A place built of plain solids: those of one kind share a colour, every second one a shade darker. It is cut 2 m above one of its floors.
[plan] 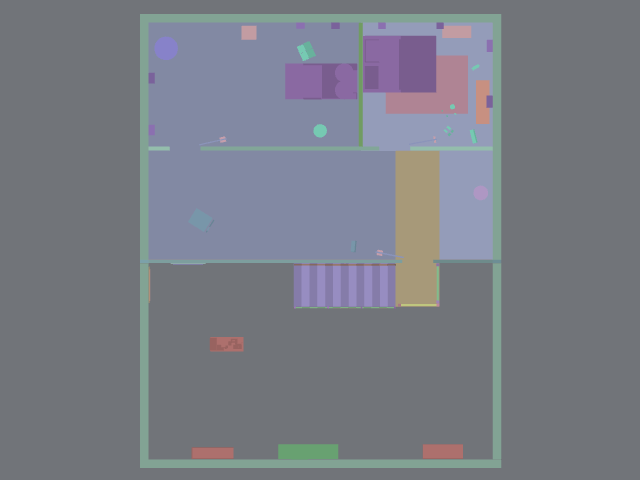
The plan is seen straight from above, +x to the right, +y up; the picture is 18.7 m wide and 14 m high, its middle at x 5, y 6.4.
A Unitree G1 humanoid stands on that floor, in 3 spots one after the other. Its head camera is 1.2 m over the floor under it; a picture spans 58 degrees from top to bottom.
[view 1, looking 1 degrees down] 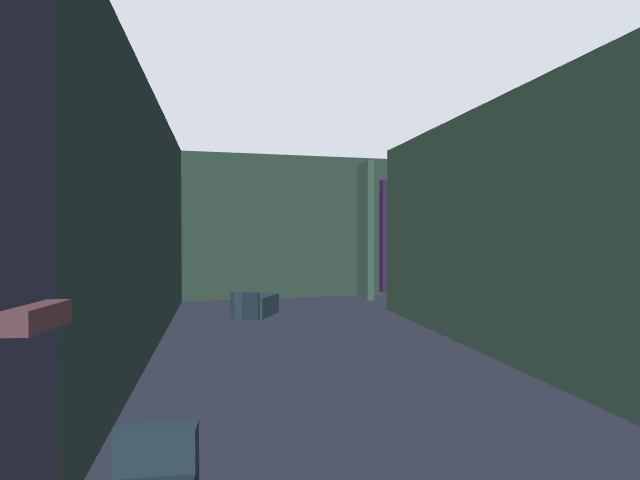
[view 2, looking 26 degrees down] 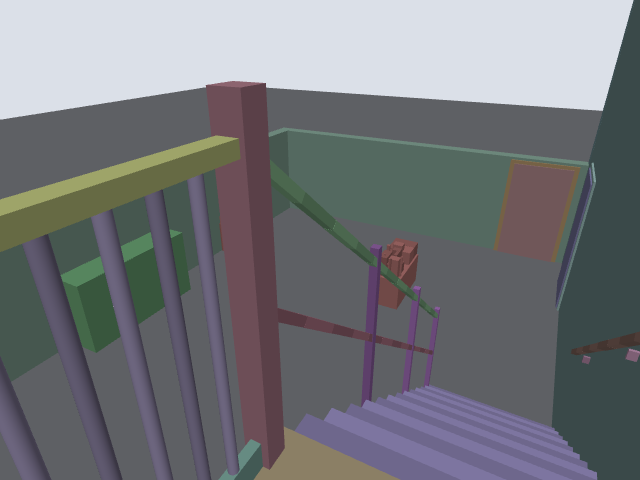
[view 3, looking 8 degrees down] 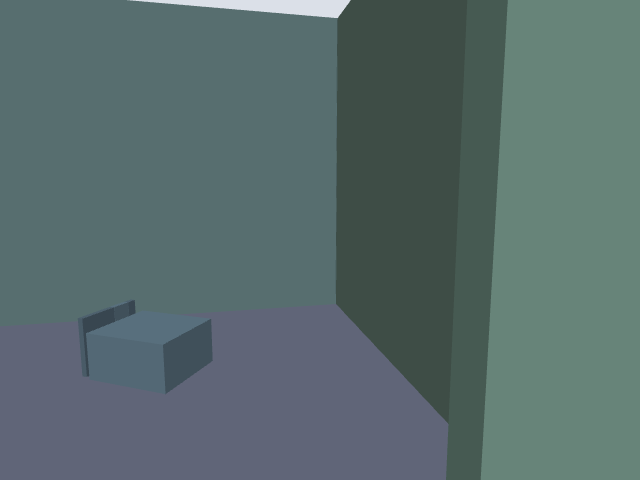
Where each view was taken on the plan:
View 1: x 7.85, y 6.48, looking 167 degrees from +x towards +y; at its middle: wall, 8.06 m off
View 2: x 8.06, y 5.09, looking -152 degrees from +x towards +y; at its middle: ground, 8.64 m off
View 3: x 1.07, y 9.77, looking -103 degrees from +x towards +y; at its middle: stair_wall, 4.08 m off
